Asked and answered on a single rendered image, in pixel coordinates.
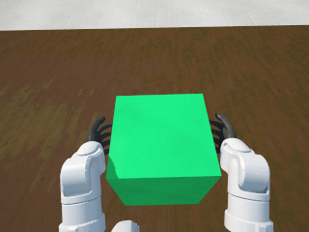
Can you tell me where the right robot hand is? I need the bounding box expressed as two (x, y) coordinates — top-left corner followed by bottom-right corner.
(209, 112), (237, 155)

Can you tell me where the carton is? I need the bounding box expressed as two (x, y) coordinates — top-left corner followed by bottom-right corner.
(105, 94), (222, 206)

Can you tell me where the left robot forearm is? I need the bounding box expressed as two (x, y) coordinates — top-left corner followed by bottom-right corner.
(59, 141), (106, 232)

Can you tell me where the right robot forearm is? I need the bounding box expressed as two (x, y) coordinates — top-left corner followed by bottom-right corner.
(219, 138), (273, 232)

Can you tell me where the left robot hand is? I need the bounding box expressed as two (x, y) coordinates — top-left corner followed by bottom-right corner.
(87, 116), (113, 155)

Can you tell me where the left robot thigh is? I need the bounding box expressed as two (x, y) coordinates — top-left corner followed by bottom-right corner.
(111, 220), (140, 232)

